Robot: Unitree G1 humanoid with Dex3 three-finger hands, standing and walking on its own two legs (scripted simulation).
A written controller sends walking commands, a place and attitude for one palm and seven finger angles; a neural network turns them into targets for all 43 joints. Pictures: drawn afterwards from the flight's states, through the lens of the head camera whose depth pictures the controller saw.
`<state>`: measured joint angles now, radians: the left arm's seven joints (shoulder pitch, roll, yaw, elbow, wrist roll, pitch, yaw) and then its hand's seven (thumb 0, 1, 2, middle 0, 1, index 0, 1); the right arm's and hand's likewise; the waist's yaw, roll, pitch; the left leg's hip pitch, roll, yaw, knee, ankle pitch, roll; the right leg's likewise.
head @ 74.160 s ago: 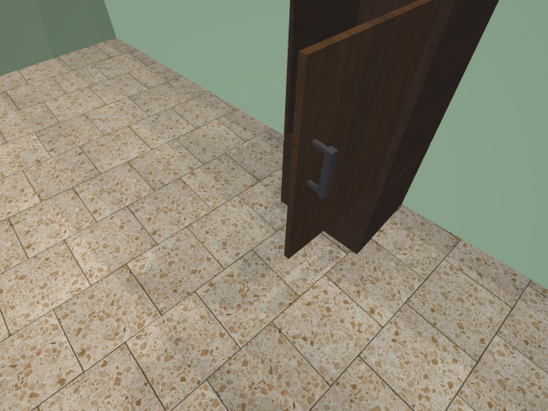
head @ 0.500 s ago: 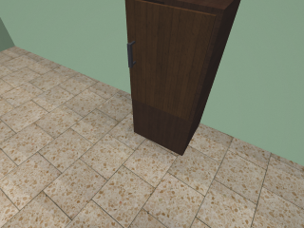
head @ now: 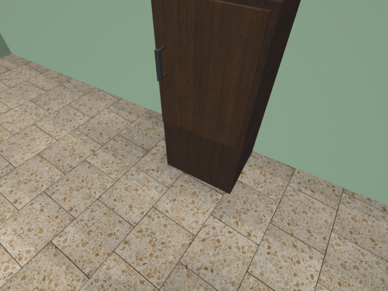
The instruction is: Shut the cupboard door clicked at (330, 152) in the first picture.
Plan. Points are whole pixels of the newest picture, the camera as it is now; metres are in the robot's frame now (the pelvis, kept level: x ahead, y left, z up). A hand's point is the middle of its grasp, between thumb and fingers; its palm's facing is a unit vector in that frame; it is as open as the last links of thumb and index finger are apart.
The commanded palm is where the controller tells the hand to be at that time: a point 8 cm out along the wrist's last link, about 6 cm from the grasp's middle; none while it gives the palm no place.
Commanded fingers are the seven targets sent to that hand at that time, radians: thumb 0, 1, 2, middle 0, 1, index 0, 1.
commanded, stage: look to check the result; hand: left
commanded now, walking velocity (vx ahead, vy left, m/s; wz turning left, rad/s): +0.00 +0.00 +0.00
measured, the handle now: (161, 63) +0.92 +0.17 +0.00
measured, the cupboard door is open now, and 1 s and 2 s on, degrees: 2 2 2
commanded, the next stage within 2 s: walk to a spot facing it in 0.16 s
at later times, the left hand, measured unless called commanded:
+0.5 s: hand out of the picture -0.02 +0.17 -0.19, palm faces +0.12 -0.97 -0.19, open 7.4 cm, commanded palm none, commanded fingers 0.00 0.90 0.90 -0.20 -0.30 -0.20 -0.30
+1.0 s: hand out of the picture +0.04 +0.21 -0.15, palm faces +0.33 -0.88 -0.34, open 7.4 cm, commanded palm none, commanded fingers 0.00 0.90 0.90 -0.20 -0.30 -0.20 -0.30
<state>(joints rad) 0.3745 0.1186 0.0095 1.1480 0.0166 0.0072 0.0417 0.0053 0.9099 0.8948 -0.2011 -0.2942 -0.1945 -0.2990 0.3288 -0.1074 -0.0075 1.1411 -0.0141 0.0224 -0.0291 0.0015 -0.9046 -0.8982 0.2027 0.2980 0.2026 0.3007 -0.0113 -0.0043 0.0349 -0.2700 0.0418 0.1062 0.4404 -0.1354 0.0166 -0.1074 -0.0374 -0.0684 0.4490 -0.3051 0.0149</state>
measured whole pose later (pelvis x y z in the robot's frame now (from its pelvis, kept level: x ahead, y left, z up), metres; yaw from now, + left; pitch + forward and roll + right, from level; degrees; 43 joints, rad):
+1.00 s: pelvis +0.00 -0.04 -0.01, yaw +20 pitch +2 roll +1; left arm 0.15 0.24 0.06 0.84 0.03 0.03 0.03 0.00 0.91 0.89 -0.20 -0.29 -0.20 -0.30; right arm 0.19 -0.26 -0.09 0.92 -0.03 0.08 0.00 0.00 -0.90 -0.90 0.21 0.30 0.21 0.30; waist -0.02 0.04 0.06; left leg -0.51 -0.11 -0.15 0.67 -0.29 -0.02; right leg -0.26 0.00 -0.01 0.56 -0.34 -0.01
